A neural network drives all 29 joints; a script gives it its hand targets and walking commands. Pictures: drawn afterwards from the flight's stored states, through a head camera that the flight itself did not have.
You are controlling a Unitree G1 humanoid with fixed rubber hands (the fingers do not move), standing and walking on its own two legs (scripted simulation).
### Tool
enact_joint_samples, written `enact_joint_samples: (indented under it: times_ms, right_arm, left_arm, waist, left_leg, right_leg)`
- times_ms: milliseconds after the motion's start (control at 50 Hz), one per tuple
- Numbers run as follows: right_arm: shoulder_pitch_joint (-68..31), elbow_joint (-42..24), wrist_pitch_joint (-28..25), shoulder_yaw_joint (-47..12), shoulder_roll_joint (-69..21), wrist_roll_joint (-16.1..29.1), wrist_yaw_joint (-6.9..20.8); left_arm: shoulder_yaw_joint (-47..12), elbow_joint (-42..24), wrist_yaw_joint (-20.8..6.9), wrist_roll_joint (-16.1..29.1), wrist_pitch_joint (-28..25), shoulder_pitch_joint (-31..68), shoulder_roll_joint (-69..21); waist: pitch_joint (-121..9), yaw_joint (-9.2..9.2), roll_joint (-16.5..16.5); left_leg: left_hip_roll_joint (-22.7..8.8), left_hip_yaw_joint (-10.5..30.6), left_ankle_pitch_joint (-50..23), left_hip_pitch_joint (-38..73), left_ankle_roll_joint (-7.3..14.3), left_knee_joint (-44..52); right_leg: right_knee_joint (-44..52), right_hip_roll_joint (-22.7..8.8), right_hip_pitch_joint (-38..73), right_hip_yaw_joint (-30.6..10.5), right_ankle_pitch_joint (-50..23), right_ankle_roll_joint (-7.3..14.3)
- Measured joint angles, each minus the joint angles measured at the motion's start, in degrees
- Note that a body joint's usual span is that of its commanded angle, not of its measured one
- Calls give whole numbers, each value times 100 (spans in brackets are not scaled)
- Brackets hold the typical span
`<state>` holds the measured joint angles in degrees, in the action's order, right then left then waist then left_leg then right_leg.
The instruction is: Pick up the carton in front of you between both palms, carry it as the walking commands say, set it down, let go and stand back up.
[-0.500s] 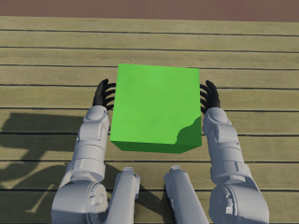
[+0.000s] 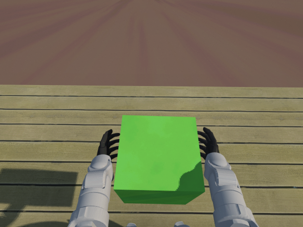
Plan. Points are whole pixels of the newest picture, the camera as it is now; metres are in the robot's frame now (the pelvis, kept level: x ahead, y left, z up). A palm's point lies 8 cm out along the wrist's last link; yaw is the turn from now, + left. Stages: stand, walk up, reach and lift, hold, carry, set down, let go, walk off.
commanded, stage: reach and lift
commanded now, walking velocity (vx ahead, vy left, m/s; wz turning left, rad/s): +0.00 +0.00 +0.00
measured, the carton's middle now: (156, 163) +0.33 +0.00 -0.10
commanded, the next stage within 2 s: hold in 1.36 s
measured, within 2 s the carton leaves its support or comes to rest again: neither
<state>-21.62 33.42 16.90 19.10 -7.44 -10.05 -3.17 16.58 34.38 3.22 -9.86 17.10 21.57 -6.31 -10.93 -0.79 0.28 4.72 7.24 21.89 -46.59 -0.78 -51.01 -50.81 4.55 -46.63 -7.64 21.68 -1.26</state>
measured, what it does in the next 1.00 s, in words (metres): rises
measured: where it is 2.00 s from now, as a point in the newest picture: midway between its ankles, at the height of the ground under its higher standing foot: outside the picture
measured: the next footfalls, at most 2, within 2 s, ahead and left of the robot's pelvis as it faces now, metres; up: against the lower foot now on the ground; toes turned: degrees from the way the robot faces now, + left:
none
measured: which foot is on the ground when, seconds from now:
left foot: down 0.00-1.00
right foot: down 0.00-1.00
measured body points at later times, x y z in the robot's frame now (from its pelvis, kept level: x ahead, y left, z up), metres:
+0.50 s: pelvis +0.00 +0.00 +0.05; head -0.03 +0.00 +0.50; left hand +0.31 +0.15 +0.06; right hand +0.31 -0.16 +0.07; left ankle +0.02 +0.12 -0.69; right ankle +0.02 -0.13 -0.69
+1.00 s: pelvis +0.01 +0.00 +0.05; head -0.02 +0.00 +0.50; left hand +0.31 +0.15 +0.08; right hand +0.32 -0.16 +0.08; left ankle +0.02 +0.12 -0.69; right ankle +0.02 -0.13 -0.69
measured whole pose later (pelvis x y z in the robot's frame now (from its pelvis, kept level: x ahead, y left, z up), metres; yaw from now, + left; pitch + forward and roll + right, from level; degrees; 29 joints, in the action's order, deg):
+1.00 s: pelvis +0.01 +0.00 +0.05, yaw +0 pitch -4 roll +0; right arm -17.3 20.1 36.4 16.2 -9.3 -16.5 0.2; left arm 15.1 19.5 -0.3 -16.3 37.1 16.4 -9.0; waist -0.3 0.1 0.2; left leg 2.7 7.4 12.4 -7.5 -0.3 -24.0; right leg -24.2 2.7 -7.8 -8.1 12.2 -0.4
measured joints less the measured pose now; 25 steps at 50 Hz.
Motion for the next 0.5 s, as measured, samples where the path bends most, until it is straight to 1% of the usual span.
enact_joint_samples:
  times_ms: [140,300,400,500]
  right_arm:
    - [448,-358,398,-179,-57,-62,37]
    - [779,-948,1144,-394,-98,-182,104]
    - [626,-990,1564,-335,-130,-431,201]
    - [368,-869,1735,-110,-198,-662,285]
  left_arm:
    - [-127,-394,-16,-33,394,-478,-97]
    - [-260,-1063,-83,-165,1156,-855,-201]
    - [-203,-1141,-197,-416,1593,-726,-220]
    - [30,-1017,-309,-643,1766,-467,-282]
  waist:
    - [179,33,-9]
    - [413,77,-12]
    - [607,92,-15]
    - [836,90,-27]
  left_leg:
    - [-70,44,-346,1438,22,1106]
    - [-147,68,-698,2934,35,2137]
    - [-172,71,-820,3480,36,2415]
    - [-177,72,-843,3586,29,2369]
  right_leg:
    - [1093,-67,1430,-39,-342,41]
    - [2101,-129,2912,-70,-689,76]
    - [2371,-145,3455,-68,-808,88]
    - [2342,-140,3571,-49,-839,90]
